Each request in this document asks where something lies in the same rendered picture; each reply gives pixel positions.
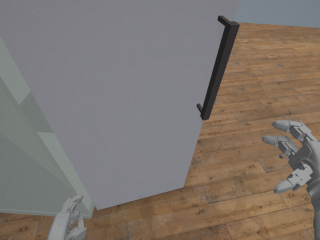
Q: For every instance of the robot right hand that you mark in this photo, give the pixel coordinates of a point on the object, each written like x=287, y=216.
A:
x=309, y=153

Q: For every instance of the fridge door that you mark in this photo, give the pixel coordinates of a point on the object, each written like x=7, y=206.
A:
x=119, y=82

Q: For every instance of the robot left hand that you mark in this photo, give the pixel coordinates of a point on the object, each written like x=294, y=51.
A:
x=63, y=220

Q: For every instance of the handle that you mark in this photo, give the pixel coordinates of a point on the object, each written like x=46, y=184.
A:
x=224, y=51

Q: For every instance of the right robot forearm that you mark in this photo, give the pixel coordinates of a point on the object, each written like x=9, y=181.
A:
x=313, y=190

